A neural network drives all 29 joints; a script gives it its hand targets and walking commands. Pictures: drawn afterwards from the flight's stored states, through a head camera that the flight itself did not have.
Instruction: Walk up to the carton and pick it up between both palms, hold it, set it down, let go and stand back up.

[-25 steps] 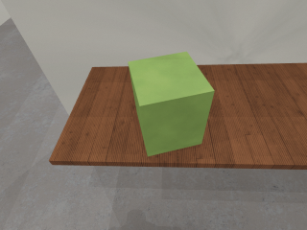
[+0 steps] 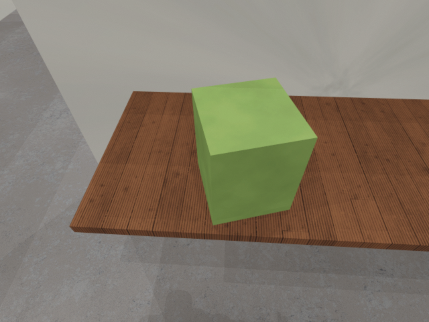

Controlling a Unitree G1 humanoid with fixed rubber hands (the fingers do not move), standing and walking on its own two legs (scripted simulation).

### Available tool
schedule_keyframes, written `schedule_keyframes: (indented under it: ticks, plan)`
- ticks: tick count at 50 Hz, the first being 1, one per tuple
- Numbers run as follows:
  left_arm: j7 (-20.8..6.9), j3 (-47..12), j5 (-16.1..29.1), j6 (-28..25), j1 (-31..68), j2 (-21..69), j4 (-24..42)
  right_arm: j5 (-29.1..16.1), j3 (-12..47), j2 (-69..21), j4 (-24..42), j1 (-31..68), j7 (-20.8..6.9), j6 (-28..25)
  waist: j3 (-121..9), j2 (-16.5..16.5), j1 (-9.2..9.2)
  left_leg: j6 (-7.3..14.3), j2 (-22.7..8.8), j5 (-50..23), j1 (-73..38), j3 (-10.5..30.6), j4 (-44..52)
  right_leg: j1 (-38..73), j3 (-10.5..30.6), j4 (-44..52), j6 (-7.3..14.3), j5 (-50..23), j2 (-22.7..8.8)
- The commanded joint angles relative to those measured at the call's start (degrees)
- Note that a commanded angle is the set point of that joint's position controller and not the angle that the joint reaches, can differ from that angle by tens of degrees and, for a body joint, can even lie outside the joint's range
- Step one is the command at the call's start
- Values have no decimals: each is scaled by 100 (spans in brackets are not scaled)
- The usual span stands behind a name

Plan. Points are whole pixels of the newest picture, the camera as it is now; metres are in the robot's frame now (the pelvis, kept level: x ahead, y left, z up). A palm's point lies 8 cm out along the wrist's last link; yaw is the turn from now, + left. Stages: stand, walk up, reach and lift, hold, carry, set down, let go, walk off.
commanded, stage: walk up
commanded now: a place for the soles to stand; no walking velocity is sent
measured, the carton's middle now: (243, 152) +0.51 -0.04 +0.02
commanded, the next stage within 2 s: stand in 0.50 s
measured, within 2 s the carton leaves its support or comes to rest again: neither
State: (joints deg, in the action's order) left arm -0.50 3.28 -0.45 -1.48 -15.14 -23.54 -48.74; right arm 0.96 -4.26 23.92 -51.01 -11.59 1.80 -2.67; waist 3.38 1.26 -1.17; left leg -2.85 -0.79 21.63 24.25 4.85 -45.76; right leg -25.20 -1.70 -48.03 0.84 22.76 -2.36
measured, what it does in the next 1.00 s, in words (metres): stands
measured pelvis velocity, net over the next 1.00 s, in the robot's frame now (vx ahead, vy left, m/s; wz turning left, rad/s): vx -0.01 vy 0.00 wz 0.00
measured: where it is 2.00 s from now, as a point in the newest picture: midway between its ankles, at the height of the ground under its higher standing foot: outside the picture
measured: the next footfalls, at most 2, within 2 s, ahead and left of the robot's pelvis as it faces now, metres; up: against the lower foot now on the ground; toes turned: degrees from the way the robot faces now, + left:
none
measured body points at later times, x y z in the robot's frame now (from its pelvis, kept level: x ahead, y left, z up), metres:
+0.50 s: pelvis -0.01 +0.01 +0.00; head +0.01 +0.02 +0.45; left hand +0.07 +0.34 -0.11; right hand +0.10 -0.33 -0.10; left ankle +0.03 +0.16 -0.70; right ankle +0.03 -0.12 -0.70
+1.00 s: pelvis -0.01 +0.00 +0.00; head +0.03 +0.00 +0.45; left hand +0.19 +0.28 -0.07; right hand +0.15 -0.33 -0.09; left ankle +0.03 +0.16 -0.70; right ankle +0.03 -0.12 -0.70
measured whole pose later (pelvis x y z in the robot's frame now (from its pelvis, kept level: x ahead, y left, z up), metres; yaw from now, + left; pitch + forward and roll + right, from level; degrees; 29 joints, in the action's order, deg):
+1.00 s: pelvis -0.01 +0.00 +0.00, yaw +0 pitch -3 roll +0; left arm 1.7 3.2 -3.9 22.3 -5.1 -18.6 -24.2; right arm 5.0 -8.3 23.7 -54.2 -3.4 -4.4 -12.2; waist 7.2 -0.3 0.4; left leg -3.7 -2.3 22.2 23.1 4.9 -47.7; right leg -23.0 -2.4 -48.0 0.1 22.4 -1.5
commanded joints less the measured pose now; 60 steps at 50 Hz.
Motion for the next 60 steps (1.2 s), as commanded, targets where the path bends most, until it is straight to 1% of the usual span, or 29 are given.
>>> schedule_keyframes:
  ticks: [1, 3, 4, 5, 6, 7, 9, 11, 13, 14, 15, 17, 23, 28, 29, 32, 33, 35, 36, 37, 38, 39, 41, 43, 45, 46, 50, 56, 60]
  plan:
    - [85, 252, -52, -110, 356, -1363, 107, -27, -49, 1130, 187, 386, -15, -59, -645, 123, -15, 751, -198, -709, -91, 274, 572, 767, 1290, 1743, 553, -390, -694]
    - [86, 237, -49, -112, 482, -1353, 140, -24, -41, 1118, 115, 275, -29, -65, -592, 97, 68, 680, -87, -505, -237, 91, 582, 563, 1445, 1900, 626, -189, -830]
    - [79, 221, -45, -106, 548, -1335, 148, -11, -43, 1091, 82, 239, -32, -76, -576, 95, 115, 704, -102, -427, -353, 101, 724, 472, 1356, 1872, 569, -191, -794]
    - [74, 208, -40, -94, 619, -1313, 161, -2, -48, 1136, 66, 193, -35, -86, -547, 27, 131, 735, -173, -530, -436, 208, 877, 382, 1222, 1760, 488, -266, -686]
    - [65, 198, -31, -80, 640, -1260, 167, 16, -54, 1197, 71, 187, -32, -101, -564, -58, 120, 819, -280, -487, -414, 453, 1040, 348, 1059, 1607, 408, -274, -559]
    - [55, 187, -27, -69, 578, -1212, 139, 18, -67, 1257, 84, 257, -31, -108, -586, -189, 62, 882, -376, -484, -421, 655, 1113, 364, 947, 1481, 347, -291, -452]
    - [55, 211, -44, -58, 500, -1224, 84, 31, -66, 1279, 123, 364, -27, -101, -586, -260, -23, 933, -475, -419, -202, 821, 1156, 563, 857, 1402, 329, -177, -381]
    - [55, 223, -52, -75, 448, -1247, 53, 13, -42, 1234, 110, 441, -28, -97, -607, -166, -68, 862, -410, -557, -113, 685, 1042, 723, 950, 1548, 377, -223, -445]
    - [76, 178, -29, -123, 542, -1252, 38, -23, -3, 1100, 120, 448, -50, -40, -610, -189, 12, 736, -261, -988, -265, 394, 905, 672, 1052, 1705, 398, -552, -597]
    - [83, 169, -27, -129, 578, -1278, 33, -27, -10, 1085, 90, 381, -52, -29, -670, -136, 48, 728, -242, -1073, -376, 341, 821, 666, 1098, 1722, 417, -659, -643]
    - [90, 167, -24, -131, 626, -1287, 55, -18, -13, 1102, 77, 343, -53, -23, -664, -80, 76, 723, -232, -1106, -412, 334, 855, 658, 1083, 1673, 407, -750, -633]
    - [96, 161, -16, -115, 662, -1257, 39, -22, -20, 1142, 74, 391, -55, -21, -690, -199, 59, 745, -285, -1174, -444, 406, 921, 676, 977, 1597, 364, -780, -579]
    - [88, 154, -28, -81, 646, -1214, -25, 1, -16, 1151, 70, 482, -58, 3, -520, -263, 9, 790, -366, -646, -228, 593, 1156, 619, 917, 1653, 341, -210, -511]
    - [73, 153, -48, -81, 689, -1218, -64, 14, -28, 1154, 53, 481, -77, 10, -473, -284, 36, 769, -305, -256, -240, 560, 1235, 525, 997, 1800, 336, 122, -513]
    - [72, 154, -57, -85, 705, -1235, -52, 19, -35, 1143, 44, 455, -84, 17, -428, -218, 49, 759, -304, -199, -193, 554, 1257, 494, 986, 1798, 343, 226, -513]
    - [66, 164, -56, -76, 675, -1215, -81, 33, -54, 1154, 31, 490, -93, 24, -326, -290, 36, 772, -318, 75, -187, 582, 1342, 398, 1048, 1868, 334, 477, -485]
    - [62, 166, -57, -75, 673, -1229, -98, 35, -53, 1143, 22, 465, -101, 26, -319, -222, 38, 761, -295, 144, -170, 581, 1354, 410, 1025, 1883, 328, 569, -486]
    - [60, 155, -55, -79, 677, -1215, -101, 40, -46, 1146, 11, 467, -102, 10, -358, -255, 43, 763, -282, 33, -233, 579, 1338, 425, 1053, 1880, 333, 415, -500]
    - [280, 386, -117, 1223, 2687, -940, 1809, 939, -729, 271, -680, 2245, -326, -944, -6, -471, 520, 223, -203, 1884, 1502, -1064, 1036, 767, -246, 388, 106, 970, 166]
    - [352, 77, -383, 1790, 2743, -521, 1748, 1024, -752, 651, -773, 1728, -464, -1096, 329, -812, 629, 494, -567, 2204, 2198, -791, 1188, 1502, -444, -219, 195, 491, 504]
    - [354, 60, -457, 2063, 2497, -334, 1970, 984, -874, 841, -696, 1594, -507, -1152, 304, -876, 648, 598, -716, 2094, 2473, -801, 1229, 2061, -530, -392, 202, 64, 569]
    - [321, 109, -411, 2197, 2473, -327, 2208, 928, -989, 830, -552, 1587, -522, -1171, 82, -724, 619, 607, -710, 1767, 2373, -869, 1158, 2236, -517, -269, 212, -139, 522]
    - [286, 214, -362, 2353, 2207, -409, 2549, 794, -1156, 865, -409, 1380, -546, -1188, -265, -487, 614, 526, -583, 1111, 1523, -943, 1026, 1850, -421, 143, 228, -341, 425]
    - [281, 316, -333, 2425, 1790, -427, 2824, 558, -1100, 845, -159, 1169, -569, -1179, -543, -39, 442, 410, -380, 433, 389, -974, 938, 1236, -334, 707, 240, -425, 315]
    - [284, 381, -359, 2504, 1410, -425, 2933, 383, -974, 872, 87, 1000, -608, -1136, -655, 234, 316, 360, -246, -43, -354, -901, 1014, 1037, -263, 1172, 221, -593, 257]
    - [285, 437, -426, 2531, 1235, -459, 2922, 303, -922, 925, 200, 919, -615, -1139, -709, 239, 275, 339, -199, -262, -653, -852, 1072, 1047, -281, 1315, 181, -777, 274]
    - [289, 616, -543, 2482, 1061, -378, 3004, 93, -667, 935, 490, 792, -659, -1134, -761, 380, 118, 346, -46, -798, -940, -782, 1220, 1289, -183, 1558, 76, -1191, 310]
    - [406, 550, -331, 2178, 841, -67, 3302, -162, -455, 816, 559, 614, -795, -1181, -1027, 331, 107, 262, 16, -1355, -1475, -752, 1481, 1263, -186, 1836, -4, -1736, 342]
    - [475, 510, -225, 1874, 620, 124, 3314, -349, -306, 710, 671, 512, -846, -1306, -1160, 249, 25, 223, 64, -1662, -1822, -776, 1727, 1378, -177, 2098, -55, -2030, 362]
